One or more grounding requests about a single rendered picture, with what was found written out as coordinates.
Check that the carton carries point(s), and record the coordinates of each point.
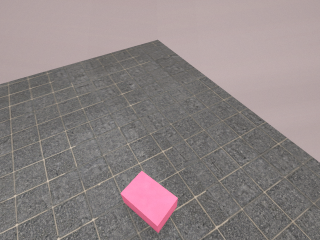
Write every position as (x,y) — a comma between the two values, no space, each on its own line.
(151,201)

